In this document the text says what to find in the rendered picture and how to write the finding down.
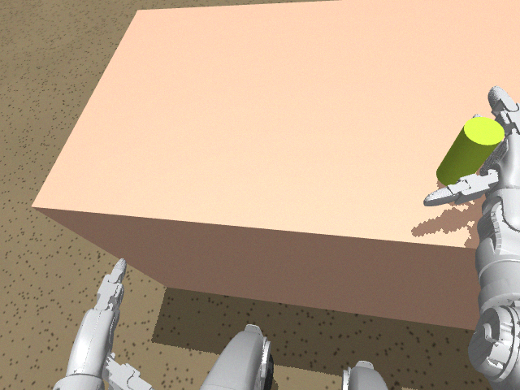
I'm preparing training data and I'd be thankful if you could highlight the right robot hand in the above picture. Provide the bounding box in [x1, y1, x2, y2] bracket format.
[423, 86, 520, 206]

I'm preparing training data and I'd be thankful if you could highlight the left robot hand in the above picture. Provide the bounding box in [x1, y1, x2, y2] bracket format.
[65, 258, 155, 390]

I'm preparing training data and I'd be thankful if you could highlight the left robot arm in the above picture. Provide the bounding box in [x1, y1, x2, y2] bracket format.
[53, 374, 105, 390]

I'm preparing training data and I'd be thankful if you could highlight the can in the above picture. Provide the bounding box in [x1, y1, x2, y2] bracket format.
[436, 117, 505, 186]

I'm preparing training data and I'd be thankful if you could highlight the right robot arm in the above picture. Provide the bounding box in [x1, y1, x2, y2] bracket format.
[468, 188, 520, 390]

